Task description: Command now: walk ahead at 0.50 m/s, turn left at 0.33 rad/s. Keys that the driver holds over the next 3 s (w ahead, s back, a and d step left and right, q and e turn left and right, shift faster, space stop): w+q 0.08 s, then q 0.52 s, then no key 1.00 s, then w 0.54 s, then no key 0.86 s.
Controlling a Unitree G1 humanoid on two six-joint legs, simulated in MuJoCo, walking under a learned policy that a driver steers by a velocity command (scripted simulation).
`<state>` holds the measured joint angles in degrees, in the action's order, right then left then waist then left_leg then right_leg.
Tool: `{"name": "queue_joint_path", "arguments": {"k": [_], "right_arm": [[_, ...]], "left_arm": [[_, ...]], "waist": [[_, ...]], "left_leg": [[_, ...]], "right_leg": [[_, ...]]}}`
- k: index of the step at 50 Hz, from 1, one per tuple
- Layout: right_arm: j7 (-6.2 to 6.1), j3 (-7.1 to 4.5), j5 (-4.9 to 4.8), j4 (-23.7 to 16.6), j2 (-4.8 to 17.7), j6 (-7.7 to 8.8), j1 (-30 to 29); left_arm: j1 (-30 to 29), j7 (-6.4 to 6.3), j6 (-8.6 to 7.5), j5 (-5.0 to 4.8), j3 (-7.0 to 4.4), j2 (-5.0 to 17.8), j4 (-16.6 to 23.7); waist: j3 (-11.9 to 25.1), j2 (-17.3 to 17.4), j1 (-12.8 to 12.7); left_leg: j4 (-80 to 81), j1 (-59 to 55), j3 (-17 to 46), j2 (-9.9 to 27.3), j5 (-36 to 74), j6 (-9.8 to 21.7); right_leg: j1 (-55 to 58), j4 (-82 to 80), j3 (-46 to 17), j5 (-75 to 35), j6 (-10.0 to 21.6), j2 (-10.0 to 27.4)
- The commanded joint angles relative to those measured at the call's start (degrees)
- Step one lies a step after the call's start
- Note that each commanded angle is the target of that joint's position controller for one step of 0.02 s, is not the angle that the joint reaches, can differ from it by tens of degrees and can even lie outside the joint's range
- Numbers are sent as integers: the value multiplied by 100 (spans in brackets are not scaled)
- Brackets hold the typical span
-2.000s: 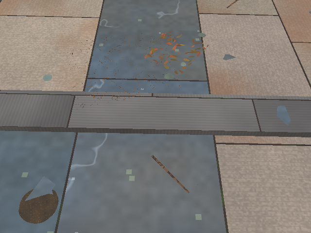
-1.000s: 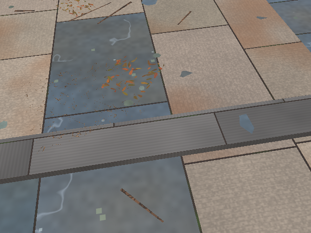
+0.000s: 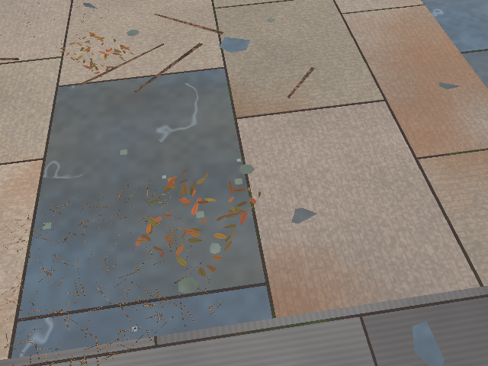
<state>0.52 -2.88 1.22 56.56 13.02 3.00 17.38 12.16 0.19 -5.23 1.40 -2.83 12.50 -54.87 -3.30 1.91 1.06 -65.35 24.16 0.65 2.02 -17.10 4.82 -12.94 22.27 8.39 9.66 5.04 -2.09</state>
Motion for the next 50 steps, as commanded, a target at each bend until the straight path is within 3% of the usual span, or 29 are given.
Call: {"name": "queue_joint_path", "arguments": {"k": [1,4,6,11,13,15,16,17,18,19,20,21,23,24,31,34,35,36,37,38,39,40,41,43,45,47,48,49,50], "right_arm": [[102,-69,63,-176,140,-140,341],[153,-77,66,-401,140,-204,-270],[133,-63,71,-526,93,-222,-544],[151,94,82,-912,-140,-202,-1426],[139,68,98,-907,-19,-217,-1186],[136,-32,113,-814,208,-184,-303],[110,-148,122,-701,473,-144,102],[32,-370,76,-633,938,-200,662],[-91,-482,-17,-694,1281,-289,618],[-185,-479,35,-994,1345,-359,92],[-217,-401,14,-1048,1066,-375,-357],[-234,-321,-19,-1036,805,-380,-583],[-219,-242,28,-1187,458,-359,-1063],[-204,-225,57,-1240,435,-341,-1149],[-206,-331,125,-1444,812,-528,-970],[-103,-333,199,-1609,875,-624,-1557],[-91,-326,170,-1598,807,-674,-1752],[-100,-306,193,-1529,631,-758,-1819],[-93,-208,-20,-1836,67,-842,-1784],[-86,-141,-127,-1784,-14,-820,-976],[-59,-257,-77,-1478,362,-775,-496],[-76,-378,-75,-1264,762,-832,157],[-97,-517,-15,-1266,1214,-849,-9],[-74,-556,-25,-1268,1270,-965,143],[-5,-344,-106,-1372,813,-1006,88],[17,-127,-115,-1548,335,-968,-570],[-31,-87,-66,-1483,222,-952,-504],[-126,-37,-38,-1210,55,-922,7],[-177,66,-56,-977,-81,-877,292]], "left_arm": [[483,-42,-185,-64,-69,441,30],[789,-66,-211,-39,-77,484,-49],[979,-102,-194,-24,-46,410,-102],[1032,-227,-68,-54,-8,475,-83],[1132,-257,14,-63,-71,698,-102],[1010,-305,133,-77,-139,863,-21],[1126,-269,181,-144,-132,790,77],[1012,-193,163,-304,-96,738,315],[417,-97,155,-252,-85,694,720],[251,-64,171,-132,-61,616,804],[193,-47,214,-159,-39,507,815],[282,-81,272,-133,-41,422,826],[610,-192,465,98,-49,371,734],[764,-211,558,117,-38,302,719],[238,-278,748,35,-26,422,1189],[1230,-306,830,-67,-123,578,952],[1855,-300,865,-78,-163,556,751],[2375,-277,884,-65,-154,400,504],[1949,-277,876,97,-214,772,711],[498,-278,875,174,-52,752,1352],[-535,-306,869,173,-8,722,1831],[-1345,-304,860,248,-207,1354,2079],[-1616,-311,775,121,-222,1203,2098],[-1831,-289,662,165,-142,850,2081],[-1275,-339,697,254,-154,784,1839],[-6,-287,876,221,-217,797,1399],[324,-255,980,170,-274,871,1250],[406,-241,1056,111,-297,878,1134],[473,-213,1078,172,-258,654,1065]], "waist": [[140,-536,72],[15,-519,-17],[-101,-489,-17],[-298,-660,-172],[-51,-834,-147],[532,-965,246],[1024,-320,406],[1723,499,793],[2240,1236,824],[2204,89,581],[1438,-422,313],[734,-503,30],[475,-276,-251],[563,-138,-320],[1008,354,-136],[1302,546,-645],[1292,353,-969],[999,-329,-1211],[498,-2552,-951],[120,-2377,-13],[-7,-1224,522],[687,-1443,915],[709,-890,912],[927,-672,1025],[771,-897,727],[627,-952,-113],[629,-765,-235],[615,-384,-79],[408,-157,-133]], "left_leg": [[-68,735,153,327,407,-78],[13,1447,33,412,939,-168],[85,1737,-136,364,1067,-227],[2152,1046,-787,55,1324,-222],[2568,546,-1164,-324,854,-96],[2748,-364,-1121,-601,445,258],[3160,-1391,-1052,-684,1353,537],[3438,-3087,274,167,2333,1316],[4199,-3935,2305,1476,3502,1917],[4401,-3216,2557,1659,2621,1823],[4535,-2272,2182,1532,2145,1625],[4722,-1455,1785,1286,1816,1317],[4767,-573,997,678,1504,1038],[4712,-422,771,552,1641,1032],[4579,-1212,1077,698,844,914],[4383,-873,638,485,611,394],[3982,-505,347,294,6,106],[3010,1,-108,-168,-771,-132],[1307,1045,-245,-1369,-2036,-542],[432,1029,977,-1348,-1982,-488],[-31,488,982,-1281,-1414,-530],[-886,-308,470,-1295,-1073,-677],[-1540,-777,636,-955,-578,-710],[-1260,-1343,138,-745,-377,-765],[996,-1011,-104,-258,-897,-674],[3194,-890,-272,-130,-1484,-557],[4113,-1215,-551,-177,-1121,-580],[5132,-1766,-966,-348,-283,-645],[5273,-2013,-635,-198,-402,-646]], "right_leg": [[502,-1406,-1149,-1058,389,1638],[753,-1463,-692,-1387,339,1599],[891,-1208,-311,-2704,336,1592],[867,-778,423,-3813,150,1381],[1226,-185,536,-4817,145,1484],[1305,1167,543,-5719,114,1661],[813,2303,669,-5306,-110,1382],[-785,4251,741,-3128,-512,803],[-2263,6030,187,2290,-694,-55],[-2220,6300,-991,2016,-571,317],[-2130,5828,-1079,1701,-523,582],[-1974,5139,-1066,1619,-510,746],[-1362,4639,-872,1257,-574,666],[-1203,4429,-780,1090,-628,554],[-1602,3052,-835,1217,-944,506],[-260,2137,-92,1430,-691,295],[539,1638,184,1110,-628,226],[1065,954,168,1020,-578,237],[493,-222,-2474,2407,148,1488],[-544,-1384,-4095,2579,510,2197],[-889,-1408,-3424,1724,240,2048],[-1257,-1480,-3171,1320,456,1986],[-1680,-1245,-2752,1060,459,1814],[-1501,-620,-1420,63,206,1246],[-444,-182,-1053,192,31,1004],[703,162,-1311,229,284,1173],[841,586,-1234,233,323,1091],[562,1360,-884,291,301,841],[-165,2059,-561,698,233,515]]}}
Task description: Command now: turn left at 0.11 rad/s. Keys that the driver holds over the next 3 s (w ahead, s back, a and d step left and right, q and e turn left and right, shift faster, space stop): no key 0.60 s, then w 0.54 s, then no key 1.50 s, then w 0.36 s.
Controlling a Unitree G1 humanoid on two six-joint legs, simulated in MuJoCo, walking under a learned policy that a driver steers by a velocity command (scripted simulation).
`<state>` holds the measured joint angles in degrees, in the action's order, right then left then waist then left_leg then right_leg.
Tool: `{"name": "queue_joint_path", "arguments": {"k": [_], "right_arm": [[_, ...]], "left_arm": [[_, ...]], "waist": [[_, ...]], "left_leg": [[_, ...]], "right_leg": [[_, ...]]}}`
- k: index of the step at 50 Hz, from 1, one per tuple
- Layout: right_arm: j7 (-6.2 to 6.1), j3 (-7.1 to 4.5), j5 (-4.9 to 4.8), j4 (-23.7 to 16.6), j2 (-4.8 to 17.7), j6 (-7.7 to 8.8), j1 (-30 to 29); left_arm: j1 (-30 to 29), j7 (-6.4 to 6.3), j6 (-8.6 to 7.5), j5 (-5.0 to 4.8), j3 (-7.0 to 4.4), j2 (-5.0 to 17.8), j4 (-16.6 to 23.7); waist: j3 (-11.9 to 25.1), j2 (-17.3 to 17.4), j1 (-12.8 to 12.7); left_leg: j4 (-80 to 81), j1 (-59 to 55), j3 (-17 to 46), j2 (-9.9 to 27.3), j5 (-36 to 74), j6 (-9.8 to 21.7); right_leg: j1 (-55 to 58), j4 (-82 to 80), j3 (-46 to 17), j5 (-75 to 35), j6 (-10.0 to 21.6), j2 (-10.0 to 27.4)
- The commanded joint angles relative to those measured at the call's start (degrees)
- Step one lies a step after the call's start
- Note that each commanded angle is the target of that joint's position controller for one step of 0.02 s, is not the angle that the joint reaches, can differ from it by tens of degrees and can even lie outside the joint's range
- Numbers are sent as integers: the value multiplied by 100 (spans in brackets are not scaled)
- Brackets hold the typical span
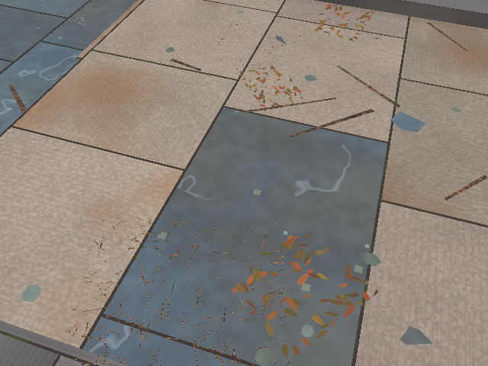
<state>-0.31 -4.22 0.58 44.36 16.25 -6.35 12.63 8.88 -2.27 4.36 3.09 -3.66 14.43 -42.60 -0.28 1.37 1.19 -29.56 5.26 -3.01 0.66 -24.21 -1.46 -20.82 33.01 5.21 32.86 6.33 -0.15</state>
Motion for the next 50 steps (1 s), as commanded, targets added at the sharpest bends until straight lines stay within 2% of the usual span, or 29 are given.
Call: {"name": "queue_joint_path", "arguments": {"k": [1,2,3,4,5,6,7,8,9,11,14,17,20,24,26,30,31,33,34,36,38,41,43,45,46,47,48,49,50], "right_arm": [[-20,379,-70,198,-503,175,808],[25,169,-21,45,617,250,645],[-37,62,62,-24,940,361,201],[-90,270,151,-86,386,491,-377],[-121,336,202,-93,270,593,-579],[-156,340,186,-8,311,688,-386],[-179,354,109,183,264,778,-67],[-171,358,60,348,246,824,294],[-178,371,31,490,199,847,594],[-216,435,44,675,-9,810,971],[-270,458,61,890,-62,729,1197],[-254,466,20,1079,-95,729,1148],[-222,479,-28,1247,-157,724,1013],[-181,461,-37,1441,-198,706,836],[-181,478,-33,1535,-269,678,817],[-200,467,-15,1671,-223,678,699],[-201,435,-27,1727,-140,670,815],[-195,265,-23,1829,285,607,1103],[-186,228,8,1902,306,586,1270],[-182,191,79,1939,258,611,1281],[-171,170,90,1981,186,710,1367],[-158,153,123,2010,166,899,1454],[-163,158,166,1955,146,984,1416],[-163,132,171,1869,261,1037,1383],[-119,102,150,1861,396,1005,1463],[-84,100,124,1831,377,986,1444],[-60,101,86,1782,381,969,1305],[0,158,67,1712,193,965,1365],[65,208,17,1426,37,984,1080]], "left_arm": [[655,66,126,22,-51,-57,-68],[648,76,114,-269,48,-224,212],[61,78,10,-321,52,180,429],[-345,88,-83,-407,-38,546,345],[-235,97,-115,-356,-43,572,147],[-118,132,-119,-251,-40,562,30],[-25,160,-131,-173,-15,420,-88],[119,176,-143,-168,32,272,-191],[193,184,-160,-229,55,210,-261],[-9,152,-178,-289,130,67,-290],[-1,58,-153,-326,168,29,-448],[286,-3,-159,-328,172,18,-780],[447,-29,-156,-287,197,-99,-1121],[406,-47,-144,-211,224,-176,-1388],[361,-23,-159,-206,217,-170,-1510],[408,8,-251,-203,253,-295,-1748],[427,15,-262,-195,247,-288,-1786],[208,71,-279,-108,183,-141,-1672],[-13,126,-297,-82,160,-87,-1525],[-2,214,-352,-92,102,-41,-1438],[83,273,-434,-87,60,-89,-1422],[20,356,-525,-110,32,-118,-1255],[-239,383,-546,-118,73,-156,-1027],[-388,393,-552,-137,101,-154,-852],[-219,386,-537,-133,116,-186,-842],[51,380,-532,-149,120,-222,-883],[645,354,-546,-181,80,-189,-1050],[1370,318,-606,-206,-42,83,-1371],[2395,240,-652,-157,-258,653,-1689]], "waist": [[-45,99,-233],[-494,1168,-362],[-1158,1548,-229],[-1473,715,-414],[-1321,445,-510],[-1119,445,-449],[-834,306,-397],[-444,308,-329],[-118,327,-251],[63,525,-14],[20,567,72],[47,175,-48],[63,-103,-138],[-196,-50,-129],[-362,-96,-132],[-463,-12,-136],[-355,132,-68],[-604,752,164],[-832,897,249],[-1113,665,105],[-1057,403,0],[-932,391,-122],[-988,410,-136],[-960,383,-130],[-871,427,-149],[-912,382,-272],[-822,263,-563],[-547,-382,-765],[-84,-1780,-1166]], "left_leg": [[1019,-433,1016,616,-308,89],[1717,888,2616,1735,-589,568],[2758,2123,3413,2216,-1779,1038],[2820,2326,2850,1844,-1232,927],[2534,2001,2217,1500,-39,734],[2196,1407,1734,1304,1687,574],[1786,784,1331,1193,3526,517],[1372,213,1008,1114,5005,508],[1075,-302,778,993,5912,544],[800,-735,694,965,6322,613],[732,-613,754,972,5802,693],[772,-250,679,859,5092,640],[932,169,550,606,3354,468],[1507,612,741,494,770,442],[1776,701,847,487,-43,417],[1903,658,914,555,-129,430],[2011,525,1024,575,-647,506],[2429,313,1740,1072,-2022,936],[2743,352,2105,1459,-2383,1166],[2891,-41,2198,1714,-2091,1424],[2702,-419,1902,1625,-1484,1466],[2519,-474,1581,1543,-1011,1456],[2466,-211,1414,1558,-764,1440],[2401,57,1204,1548,-394,1413],[2291,379,1045,1554,-369,1457],[2098,815,965,1561,-367,1466],[1639,1275,769,1433,27,1378],[519,1655,293,892,1098,1180],[-1752,2720,-512,69,1726,690]], "right_leg": [[-1108,1891,-293,23,-87,96],[-1509,1373,-496,142,-395,-120],[-1137,1783,-641,-651,-522,266],[-906,2117,-709,-1266,-590,272],[-822,2079,-693,-1379,-659,235],[-849,1975,-536,-1415,-653,260],[-779,1868,-598,-1625,-652,318],[-617,1771,-516,-1442,-647,275],[-495,1624,-467,-1481,-681,221],[-320,1085,-348,-1197,-709,181],[33,430,-258,-1322,-709,139],[679,-7,-291,-2211,-589,121],[1381,-511,-436,-3107,-492,174],[1621,-790,-573,-3019,-431,314],[1429,-810,-620,-2765,-418,315],[1219,-876,-588,-2748,-487,279],[1112,-671,-440,-2376,-480,145],[68,387,-9,-1376,-478,-99],[-521,1017,-28,-1162,-479,74],[-1671,2031,-152,-894,-527,312],[-2230,2667,-202,-932,-526,411],[-2541,2915,-318,-1191,-484,546],[-2307,2420,-375,-1223,-452,650],[-1749,1703,-296,-1165,-385,629],[-1159,1493,123,-396,-281,356],[-498,1222,293,-627,-195,264],[414,810,507,-1033,-132,30],[1416,460,505,-1111,-103,-231],[2552,-588,-1579,64,337,757]]}}
Over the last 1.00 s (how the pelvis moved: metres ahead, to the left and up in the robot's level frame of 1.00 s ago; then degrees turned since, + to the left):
0.17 0.01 0.00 26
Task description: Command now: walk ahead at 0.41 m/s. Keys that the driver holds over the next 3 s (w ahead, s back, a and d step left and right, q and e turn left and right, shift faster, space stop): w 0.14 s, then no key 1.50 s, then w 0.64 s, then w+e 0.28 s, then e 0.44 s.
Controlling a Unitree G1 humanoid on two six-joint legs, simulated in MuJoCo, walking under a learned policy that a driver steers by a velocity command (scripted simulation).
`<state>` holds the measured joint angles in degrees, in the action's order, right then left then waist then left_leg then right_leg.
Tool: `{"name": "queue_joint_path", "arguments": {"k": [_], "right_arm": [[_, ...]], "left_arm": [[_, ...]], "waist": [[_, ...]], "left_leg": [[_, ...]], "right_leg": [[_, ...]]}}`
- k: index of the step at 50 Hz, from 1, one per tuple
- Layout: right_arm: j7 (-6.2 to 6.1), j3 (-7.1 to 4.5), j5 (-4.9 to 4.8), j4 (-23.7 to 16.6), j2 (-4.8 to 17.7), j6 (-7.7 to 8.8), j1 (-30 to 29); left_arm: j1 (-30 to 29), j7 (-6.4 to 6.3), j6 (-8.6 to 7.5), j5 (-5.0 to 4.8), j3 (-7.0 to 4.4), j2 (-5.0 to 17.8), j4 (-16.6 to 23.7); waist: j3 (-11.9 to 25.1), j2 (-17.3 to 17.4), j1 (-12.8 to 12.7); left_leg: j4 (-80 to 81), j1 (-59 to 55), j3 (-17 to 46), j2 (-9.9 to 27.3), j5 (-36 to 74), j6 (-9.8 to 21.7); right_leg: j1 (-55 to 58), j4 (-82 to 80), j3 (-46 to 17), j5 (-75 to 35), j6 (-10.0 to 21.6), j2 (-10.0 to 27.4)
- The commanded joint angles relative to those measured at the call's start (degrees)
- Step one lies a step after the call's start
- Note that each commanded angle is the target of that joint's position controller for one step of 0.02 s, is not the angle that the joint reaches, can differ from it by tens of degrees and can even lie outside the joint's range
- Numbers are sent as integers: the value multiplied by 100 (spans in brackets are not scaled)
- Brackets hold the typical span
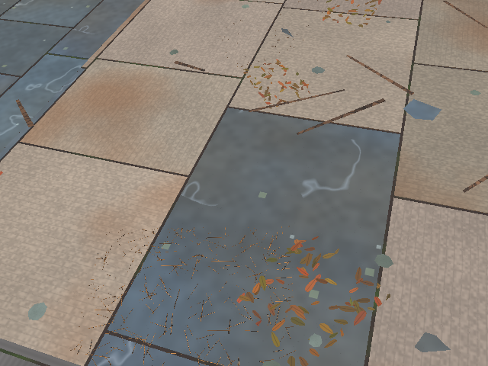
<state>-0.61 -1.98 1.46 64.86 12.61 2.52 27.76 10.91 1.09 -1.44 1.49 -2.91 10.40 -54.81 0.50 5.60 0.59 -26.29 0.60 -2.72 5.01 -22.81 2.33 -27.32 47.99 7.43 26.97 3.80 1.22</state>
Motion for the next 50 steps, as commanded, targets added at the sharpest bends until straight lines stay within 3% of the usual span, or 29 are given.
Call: {"name": "queue_joint_path", "arguments": {"k": [1,2,3,4,5,6,7,10,12,14,16,19,21,22,23,24,25,26,28,30,32,35,37,38,39,40,43,50], "right_arm": [[185,-10,55,-918,330,177,-776],[235,-4,44,-1006,124,220,-930],[262,-30,-3,-1075,264,206,-1500],[320,-22,-56,-1055,158,172,-1154],[284,-74,22,-998,308,110,-1154],[282,-97,55,-903,285,21,-1027],[293,-118,11,-889,260,-63,-994],[262,-100,-2,-1114,98,-193,-1613],[251,-54,11,-1270,47,-193,-1938],[209,-10,18,-1415,-48,-197,-2460],[152,-7,14,-1434,-28,-205,-2575],[56,-59,-47,-1243,105,-69,-2136],[-4,-142,10,-829,230,90,-1131],[-23,-211,119,-676,537,169,-514],[-41,-221,153,-674,821,174,-365],[-32,-238,-104,-763,785,105,-665],[-43,-150,-144,-895,493,86,-1225],[-62,-51,-101,-929,232,96,-1535],[-144,75,-60,-823,-18,145,-1577],[-150,119,10,-728,2,189,-1495],[-131,103,30,-662,193,175,-1371],[-91,72,-71,-651,327,40,-1475],[-78,65,-122,-613,237,-55,-1383],[-79,54,-147,-616,201,-108,-1308],[-78,70,-177,-573,18,-181,-1172],[-80,87,-125,-483,-31,-194,-1063],[-89,64,-61,-318,48,-148,-844],[-128,100,-97,-147,-50,-129,-875]], "left_arm": [[3086,-142,-92,-25,-315,1170,-720],[2425,-203,-151,60,-190,1025,-626],[1637,-248,-172,24,-172,878,-450],[1160,-295,-212,68,-136,857,-327],[831,-266,-266,54,-78,592,-285],[767,-242,-307,58,-19,357,-324],[870,-235,-329,55,6,241,-378],[1345,-282,-403,39,14,303,-569],[1357,-286,-425,0,53,286,-534],[1412,-286,-424,20,86,262,-531],[1520,-300,-419,13,60,409,-569],[1492,-300,-406,-34,45,521,-586],[1312,-277,-375,-118,32,576,-565],[1414,-282,-359,-171,76,440,-498],[2230,-302,-250,-367,203,-206,-550],[2297,-341,-101,-263,101,163,-699],[1697,-317,-69,-111,63,316,-555],[1262,-283,-78,-30,56,294,-448],[1229,-220,-5,-8,57,220,-481],[1386,-243,102,-43,129,-10,-619],[1250,-317,221,-68,158,-14,-646],[1166,-348,306,-79,190,31,-727],[899,-337,271,32,200,225,-641],[780,-338,216,55,196,405,-549],[648,-340,178,-51,188,487,-599],[565,-335,117,-84,234,314,-609],[612,-363,-6,-122,262,236,-656],[864,-370,-34,-108,294,206,-767]], "waist": [[521,-2856,-1234],[-60,-1779,-685],[-478,-558,-503],[-144,-972,-129],[-208,-928,19],[-160,-986,92],[-149,-916,157],[-585,-728,99],[-709,-713,116],[-906,-914,-9],[-814,-1097,-65],[-366,-1096,32],[124,-769,442],[586,-453,559],[1271,576,193],[1533,131,166],[807,-136,81],[372,-335,6],[194,-259,-242],[282,-238,-339],[327,-132,-286],[249,-44,-326],[-205,-313,-256],[-443,-493,-136],[-744,-1102,26],[-734,-1174,79],[-465,-877,113],[-394,-598,31]], "left_leg": [[-3983,3782,-9,-910,-646,186],[-4746,3883,864,-650,-411,241],[-4488,3624,776,-205,160,251],[-4510,3669,517,-149,411,214],[-4434,3551,507,0,570,159],[-4436,3268,343,-97,741,105],[-4499,3227,232,-180,787,88],[-4139,3754,169,-229,1046,39],[-3122,3661,90,-200,1239,-68],[-1956,3115,-160,-357,1177,-133],[-1347,2721,-235,-446,1319,-89],[-747,2006,-260,-645,1733,188],[295,774,-394,-805,2687,312],[186,-440,446,90,4210,472],[-5,-1439,2321,1818,6912,1557],[339,-801,2607,1870,5828,1972],[688,-83,2294,1634,4736,1899],[921,425,1942,1378,4278,1674],[1063,987,1202,942,4525,1268],[962,1135,827,722,4725,1053],[964,1119,803,649,4013,1008],[1150,1608,857,492,1582,765],[1375,2270,923,304,-289,312],[1357,2340,863,138,-439,137],[1255,1782,569,-141,182,47],[1002,1157,516,-143,786,28],[844,691,569,-32,1474,74],[847,706,527,5,1734,36]], "right_leg": [[3666,-3833,-4494,1566,829,1842],[3068,-4102,-4626,769,726,2015],[2394,-3734,-3254,-613,444,1581],[2329,-3615,-3222,-486,684,1555],[2160,-3598,-2727,-796,621,1283],[1943,-3596,-2152,-1170,562,1030],[1970,-3680,-1899,-1250,546,911],[2121,-3853,-1559,-1998,622,926],[1927,-3895,-1314,-2499,726,946],[1747,-3791,-969,-3467,669,868],[1982,-3553,-894,-4495,634,948],[2523,-2728,-797,-6119,494,946],[2513,-1381,-584,-5766,221,562],[1670,-298,-514,-3789,34,268],[617,1448,-460,604,-160,-496],[734,2084,-971,654,-181,-374],[461,2170,-1045,468,-201,-238],[415,1882,-1114,207,-207,-95],[913,1070,-1101,18,-274,78],[1384,166,-919,96,-330,-8],[1549,-640,-781,82,-361,-72],[2136,-1737,-584,-1105,-317,-85],[2402,-2492,-989,-1603,-228,227],[2115,-2791,-1366,-1231,-155,529],[1209,-2919,-1453,-662,-64,528],[858,-3141,-1493,-558,-93,533],[1115,-3139,-1354,-1338,-144,452],[1499,-3084,-1296,-1884,-67,456]]}}
Over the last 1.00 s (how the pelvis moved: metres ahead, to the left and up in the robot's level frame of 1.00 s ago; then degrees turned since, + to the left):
0.06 -0.06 -0.01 0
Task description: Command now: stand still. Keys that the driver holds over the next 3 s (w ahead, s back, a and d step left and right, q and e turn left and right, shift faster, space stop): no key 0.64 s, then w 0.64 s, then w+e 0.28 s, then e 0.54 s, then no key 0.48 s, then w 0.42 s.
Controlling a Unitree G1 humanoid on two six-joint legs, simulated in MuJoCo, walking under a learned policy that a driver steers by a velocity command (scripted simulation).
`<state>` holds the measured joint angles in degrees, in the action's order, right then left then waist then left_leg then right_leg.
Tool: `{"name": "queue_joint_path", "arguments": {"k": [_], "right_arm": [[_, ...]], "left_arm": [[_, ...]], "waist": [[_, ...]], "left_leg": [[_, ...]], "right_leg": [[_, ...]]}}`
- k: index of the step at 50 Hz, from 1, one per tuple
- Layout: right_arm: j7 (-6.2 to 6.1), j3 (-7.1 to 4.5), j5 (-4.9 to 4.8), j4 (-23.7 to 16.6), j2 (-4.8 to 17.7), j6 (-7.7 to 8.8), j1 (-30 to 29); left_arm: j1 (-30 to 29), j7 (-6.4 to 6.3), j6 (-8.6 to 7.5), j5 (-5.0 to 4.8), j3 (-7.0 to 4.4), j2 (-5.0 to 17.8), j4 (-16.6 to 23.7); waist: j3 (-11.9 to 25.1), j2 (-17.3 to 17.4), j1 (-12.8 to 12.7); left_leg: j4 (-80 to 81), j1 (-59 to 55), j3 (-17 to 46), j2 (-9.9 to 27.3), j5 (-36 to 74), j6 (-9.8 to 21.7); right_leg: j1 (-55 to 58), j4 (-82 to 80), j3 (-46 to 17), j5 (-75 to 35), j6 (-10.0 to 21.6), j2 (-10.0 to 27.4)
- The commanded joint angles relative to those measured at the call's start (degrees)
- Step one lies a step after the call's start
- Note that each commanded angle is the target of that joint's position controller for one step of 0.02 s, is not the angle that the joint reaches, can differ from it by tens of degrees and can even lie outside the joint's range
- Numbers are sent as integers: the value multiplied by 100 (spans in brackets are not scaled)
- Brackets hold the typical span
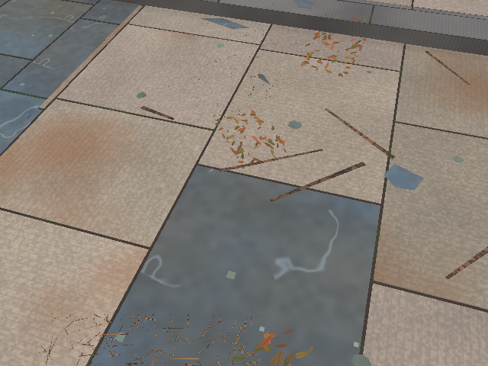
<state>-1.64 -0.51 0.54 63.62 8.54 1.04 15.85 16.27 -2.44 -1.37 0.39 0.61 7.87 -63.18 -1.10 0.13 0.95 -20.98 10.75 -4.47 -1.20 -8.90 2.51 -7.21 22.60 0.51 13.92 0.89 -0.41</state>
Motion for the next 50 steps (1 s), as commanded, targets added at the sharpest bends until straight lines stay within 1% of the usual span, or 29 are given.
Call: {"name": "queue_joint_path", "arguments": {"k": [1,13,32,33,34,35,36,37,38,39,40,41,42,43,45,46,47,48,49,50], "right_arm": [[-30,-46,-7,-5,355,13,321],[-75,-19,-15,191,324,-34,424],[-98,32,-15,351,242,-65,558],[-94,44,-10,374,206,-69,600],[-87,28,1,363,238,-79,585],[-73,-5,12,318,290,-93,557],[-40,-29,43,244,299,-106,477],[4,-37,92,128,266,-109,292],[51,-20,154,-24,162,-91,98],[90,-20,187,-176,136,-47,-92],[124,-52,168,-318,218,8,-259],[159,-82,153,-428,284,72,-326],[196,-111,131,-505,340,141,-347],[229,-136,97,-571,369,203,-366],[274,-174,45,-668,361,267,-349],[285,-189,25,-675,333,272,-223],[286,-192,-2,-575,237,274,159],[266,-245,-12,-367,266,272,706],[213,-343,7,-155,461,306,1395],[134,-483,104,-76,1037,351,2164]], "left_arm": [[346,-20,-42,0,-55,456,62],[554,-44,-40,4,-2,389,-44],[755,-52,-33,3,22,326,-113],[825,-49,-30,11,28,302,-136],[870,-45,-14,19,-7,376,-145],[934,-40,16,18,-77,530,-140],[1029,-28,55,24,-149,678,-132],[1241,-14,87,23,-211,774,-152],[1409,-6,102,17,-260,851,-180],[1480,0,89,30,-285,840,-192],[1523,9,48,83,-299,815,-187],[1509,20,-8,125,-325,853,-167],[1436,32,-66,131,-342,863,-129],[1334,41,-120,116,-351,855,-85],[1161,52,-205,89,-368,887,-9],[1058,60,-230,68,-376,911,25],[876,70,-245,22,-382,938,70],[806,88,-261,13,-381,930,103],[817,116,-315,49,-332,811,133],[658,181,-361,28,-198,363,370]], "waist": [[-233,-41,-7],[-247,-69,-22],[-355,-42,-40],[-245,-46,-56],[-307,-95,-78],[-386,-241,-113],[-581,-476,-180],[-884,-648,-305],[-1162,-809,-398],[-1341,-854,-451],[-1363,-778,-468],[-1294,-669,-427],[-1180,-553,-358],[-1054,-483,-293],[-861,-547,-174],[-804,-586,-67],[-756,-541,166],[-636,-368,378],[-334,22,651],[0,1391,933]], "left_leg": [[303,-320,700,633,381,13],[202,-354,676,671,603,-26],[174,-298,663,695,528,-78],[190,-332,633,645,179,-71],[78,-238,551,529,-312,-50],[-223,-32,375,329,-1050,-1],[-605,412,194,142,-1706,31],[-1077,1037,12,13,-1988,30],[-1521,1513,-152,4,-1907,47],[-1964,1817,-70,188,-1707,87],[-2365,2180,74,309,-1784,118],[-2600,2483,200,417,-1808,144],[-2590,2588,266,491,-1739,156],[-2385,2475,260,503,-1635,149],[-1872,1845,127,395,-1378,149],[-1538,1332,9,302,-1180,161],[-1034,473,-178,157,-736,167],[-729,-497,-336,-99,-587,142],[-489,-1566,-43,14,-764,163],[704,-2221,2135,1521,-2423,472]], "right_leg": [[-503,-541,-599,-631,226,620],[-338,-524,-558,-1042,257,613],[-308,-580,-558,-1018,289,581],[-265,-663,-558,-509,310,535],[-312,-721,-591,173,367,471],[-376,-775,-714,1172,499,453],[-434,-953,-1043,2229,682,597],[-404,-1275,-1534,3087,902,926],[-371,-1568,-2046,3563,1144,1358],[-406,-1733,-2392,3512,1333,1661],[-239,-1809,-2547,3148,1449,1810],[29,-1783,-2535,2715,1509,1869],[243,-1714,-2373,2267,1482,1836],[332,-1641,-2114,1853,1395,1726],[147,-1459,-1624,1214,1243,1494],[-135,-1331,-1400,1054,1176,1390],[-652,-1081,-1119,981,1078,1235],[-1173,-613,-875,692,982,1014],[-1689,321,-516,217,838,717],[-2478,2317,274,615,500,31]]}}
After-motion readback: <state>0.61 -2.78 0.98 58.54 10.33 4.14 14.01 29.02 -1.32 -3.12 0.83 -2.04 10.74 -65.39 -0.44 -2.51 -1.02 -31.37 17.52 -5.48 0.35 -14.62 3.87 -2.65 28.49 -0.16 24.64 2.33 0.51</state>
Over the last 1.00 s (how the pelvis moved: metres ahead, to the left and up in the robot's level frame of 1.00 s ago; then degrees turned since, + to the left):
0.27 -0.04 0.05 -1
